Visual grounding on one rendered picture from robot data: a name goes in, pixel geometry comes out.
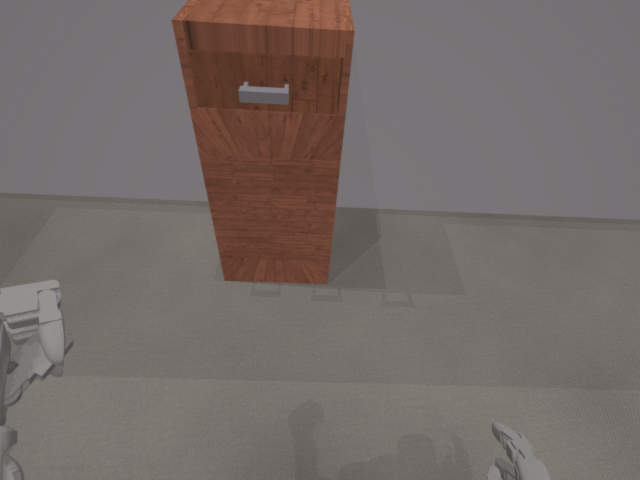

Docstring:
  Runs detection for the cabinet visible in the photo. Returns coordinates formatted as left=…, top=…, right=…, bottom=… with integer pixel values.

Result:
left=172, top=0, right=355, bottom=284

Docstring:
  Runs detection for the drawer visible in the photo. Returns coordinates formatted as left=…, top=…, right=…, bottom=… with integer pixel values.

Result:
left=189, top=49, right=341, bottom=114

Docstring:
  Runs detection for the handle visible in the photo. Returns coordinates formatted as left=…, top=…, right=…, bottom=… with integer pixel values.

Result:
left=238, top=82, right=289, bottom=105

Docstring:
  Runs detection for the right robot hand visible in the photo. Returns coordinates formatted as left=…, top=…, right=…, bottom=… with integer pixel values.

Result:
left=487, top=422, right=551, bottom=480

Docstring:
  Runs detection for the left robot forearm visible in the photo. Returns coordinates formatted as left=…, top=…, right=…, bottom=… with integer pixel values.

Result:
left=0, top=426, right=24, bottom=480

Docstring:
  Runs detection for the left robot hand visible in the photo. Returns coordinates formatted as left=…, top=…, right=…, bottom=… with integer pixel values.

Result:
left=0, top=280, right=74, bottom=426

